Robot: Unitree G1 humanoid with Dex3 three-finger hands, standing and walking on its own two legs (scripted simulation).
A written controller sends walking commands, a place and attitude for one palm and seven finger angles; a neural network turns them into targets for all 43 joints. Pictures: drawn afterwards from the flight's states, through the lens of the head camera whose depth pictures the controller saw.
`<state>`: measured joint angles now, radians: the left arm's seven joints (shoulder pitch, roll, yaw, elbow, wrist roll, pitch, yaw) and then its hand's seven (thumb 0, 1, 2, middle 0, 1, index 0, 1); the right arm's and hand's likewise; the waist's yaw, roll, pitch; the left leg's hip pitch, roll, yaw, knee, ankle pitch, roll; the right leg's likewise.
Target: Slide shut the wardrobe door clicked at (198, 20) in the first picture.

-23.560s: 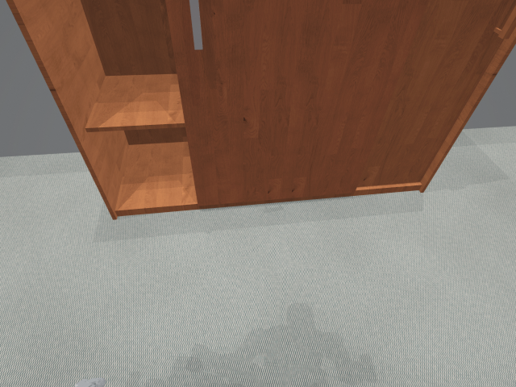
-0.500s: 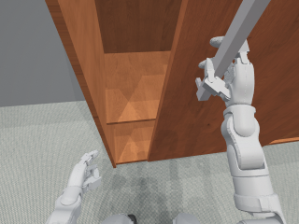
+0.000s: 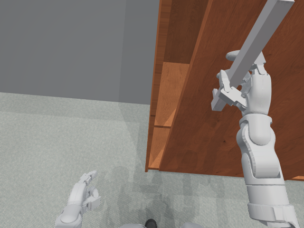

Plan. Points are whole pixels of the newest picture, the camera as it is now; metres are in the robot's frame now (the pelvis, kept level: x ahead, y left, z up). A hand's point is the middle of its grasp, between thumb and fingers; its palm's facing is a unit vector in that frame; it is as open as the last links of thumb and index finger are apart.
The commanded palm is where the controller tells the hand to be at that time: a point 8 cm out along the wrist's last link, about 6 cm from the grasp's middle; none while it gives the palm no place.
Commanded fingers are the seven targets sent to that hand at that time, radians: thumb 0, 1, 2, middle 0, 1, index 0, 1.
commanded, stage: step sideways, sliding the door along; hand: right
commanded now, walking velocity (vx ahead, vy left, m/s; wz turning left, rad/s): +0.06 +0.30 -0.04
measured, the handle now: (237, 61) +0.43 -0.14 +0.21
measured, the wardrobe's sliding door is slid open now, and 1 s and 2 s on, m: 0.07 0.00 0.00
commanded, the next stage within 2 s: stop walking and hold the door there in 1.02 s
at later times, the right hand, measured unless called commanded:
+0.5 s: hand (189, 83) +0.38 -0.04 +0.18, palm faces +0.23 +0.97 -0.08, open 6.5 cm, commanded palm +0.35 -0.04 +0.19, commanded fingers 0.00 -0.90 -0.90 0.45 1.40 0.45 1.40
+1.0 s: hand (185, 80) +0.39 -0.04 +0.18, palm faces +0.51 +0.86 -0.06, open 7.1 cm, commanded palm +0.35 +0.00 +0.19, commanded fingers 0.00 -0.90 -0.90 0.45 1.40 0.45 1.40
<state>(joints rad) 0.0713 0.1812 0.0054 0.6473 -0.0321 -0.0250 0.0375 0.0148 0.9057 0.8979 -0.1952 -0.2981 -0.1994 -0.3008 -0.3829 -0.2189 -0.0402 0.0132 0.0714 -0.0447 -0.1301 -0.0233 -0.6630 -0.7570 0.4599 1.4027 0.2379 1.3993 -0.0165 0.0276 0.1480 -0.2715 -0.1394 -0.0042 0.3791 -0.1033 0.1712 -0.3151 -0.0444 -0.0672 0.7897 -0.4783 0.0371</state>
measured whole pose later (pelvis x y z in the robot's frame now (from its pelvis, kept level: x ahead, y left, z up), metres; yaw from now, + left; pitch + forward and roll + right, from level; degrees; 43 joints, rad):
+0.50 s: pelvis -0.04 +0.13 -0.01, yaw -2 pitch -1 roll -1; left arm 0.19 0.23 0.02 0.66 -0.04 -0.02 0.04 0.01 0.90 0.90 -0.20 -0.30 -0.20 -0.30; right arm -0.64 -0.26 -0.09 0.34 0.10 0.05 -0.16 0.02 -0.74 -0.83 0.39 1.40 0.17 1.36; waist -0.02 0.03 0.10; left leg -0.41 -0.11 0.05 0.71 -0.27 0.02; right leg -0.23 -0.05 -0.12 0.57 -0.30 -0.01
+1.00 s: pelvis +0.03 +0.24 +0.00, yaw -5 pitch +0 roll +1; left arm 0.09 0.28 0.07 0.59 -0.06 -0.03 0.02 0.01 0.91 0.90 -0.19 -0.30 -0.20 -0.30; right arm -0.49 -0.29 -0.23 0.14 0.12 0.06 -0.20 0.01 -0.72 -0.83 0.43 1.39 0.06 1.33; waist -0.09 -0.03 0.14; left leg -0.22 -0.01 0.08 0.49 -0.26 0.01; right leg -0.22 -0.26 -0.08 0.58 -0.21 0.09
